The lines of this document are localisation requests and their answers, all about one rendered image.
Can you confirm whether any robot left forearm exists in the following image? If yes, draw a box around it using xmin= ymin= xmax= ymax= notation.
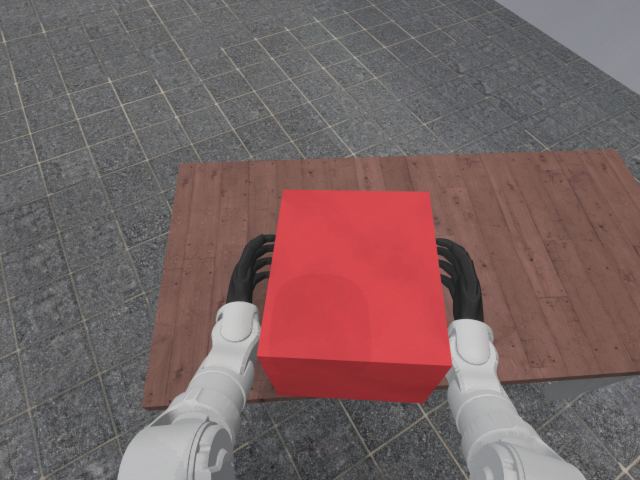
xmin=117 ymin=301 xmax=261 ymax=480

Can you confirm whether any robot left hand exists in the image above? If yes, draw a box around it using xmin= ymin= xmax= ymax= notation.
xmin=226 ymin=234 xmax=276 ymax=304

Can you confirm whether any robot right hand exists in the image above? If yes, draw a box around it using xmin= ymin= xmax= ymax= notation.
xmin=435 ymin=238 xmax=484 ymax=323

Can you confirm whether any table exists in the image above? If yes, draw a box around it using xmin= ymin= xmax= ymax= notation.
xmin=142 ymin=149 xmax=640 ymax=411

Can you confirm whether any robot right forearm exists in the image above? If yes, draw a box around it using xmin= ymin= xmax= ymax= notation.
xmin=445 ymin=319 xmax=566 ymax=472

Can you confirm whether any carton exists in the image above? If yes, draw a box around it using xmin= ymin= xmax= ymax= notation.
xmin=257 ymin=190 xmax=452 ymax=404

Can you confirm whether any left robot upper arm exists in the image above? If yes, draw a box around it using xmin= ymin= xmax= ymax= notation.
xmin=119 ymin=421 xmax=236 ymax=480

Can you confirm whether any right robot upper arm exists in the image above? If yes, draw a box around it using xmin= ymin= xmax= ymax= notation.
xmin=469 ymin=441 xmax=586 ymax=480

